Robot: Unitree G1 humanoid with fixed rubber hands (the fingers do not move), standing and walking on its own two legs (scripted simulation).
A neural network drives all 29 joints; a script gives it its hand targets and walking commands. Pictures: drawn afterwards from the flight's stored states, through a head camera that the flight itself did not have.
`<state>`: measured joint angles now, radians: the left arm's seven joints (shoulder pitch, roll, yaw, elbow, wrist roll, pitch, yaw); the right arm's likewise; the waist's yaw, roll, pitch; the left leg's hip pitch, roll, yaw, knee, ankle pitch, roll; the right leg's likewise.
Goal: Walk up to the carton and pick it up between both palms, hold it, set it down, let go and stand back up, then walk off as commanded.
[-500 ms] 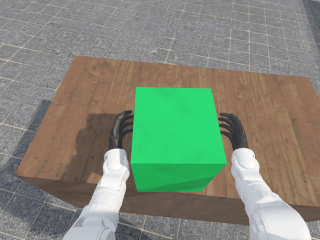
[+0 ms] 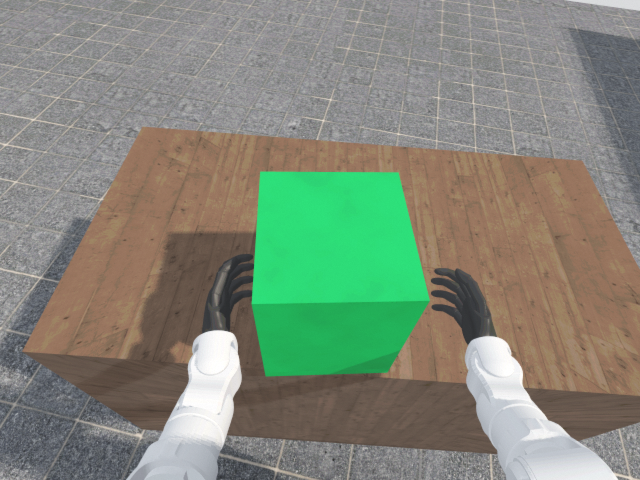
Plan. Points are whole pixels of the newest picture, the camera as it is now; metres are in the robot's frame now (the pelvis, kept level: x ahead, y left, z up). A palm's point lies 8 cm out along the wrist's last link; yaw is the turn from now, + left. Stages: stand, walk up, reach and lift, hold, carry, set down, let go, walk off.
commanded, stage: set down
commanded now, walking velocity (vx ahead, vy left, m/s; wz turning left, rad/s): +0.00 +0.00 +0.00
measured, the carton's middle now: (328, 279) +0.39 -0.02 -0.04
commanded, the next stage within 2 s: none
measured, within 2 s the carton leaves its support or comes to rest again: neither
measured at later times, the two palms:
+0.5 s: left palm (210, 382) +0.24 +0.14 -0.04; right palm (501, 398) +0.22 -0.24 -0.04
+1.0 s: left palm (202, 387) +0.24 +0.15 -0.04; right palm (501, 410) +0.20 -0.23 -0.04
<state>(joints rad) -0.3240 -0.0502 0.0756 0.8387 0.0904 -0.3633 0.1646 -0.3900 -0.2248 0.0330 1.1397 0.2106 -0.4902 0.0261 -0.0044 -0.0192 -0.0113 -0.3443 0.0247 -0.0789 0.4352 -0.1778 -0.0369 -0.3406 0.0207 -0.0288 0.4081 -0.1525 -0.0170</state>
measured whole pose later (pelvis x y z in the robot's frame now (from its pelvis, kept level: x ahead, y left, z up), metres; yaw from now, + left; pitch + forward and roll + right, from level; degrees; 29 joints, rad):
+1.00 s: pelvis +0.01 +0.00 +0.00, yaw -1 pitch +2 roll +0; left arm 0.06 0.02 -0.06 0.58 0.02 -0.26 0.19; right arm 0.05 -0.22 0.03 0.84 0.23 -0.47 0.06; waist 0.00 -0.06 -0.01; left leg -0.27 0.02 -0.06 0.44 -0.20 -0.04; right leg -0.29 0.02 -0.01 0.44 -0.18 -0.02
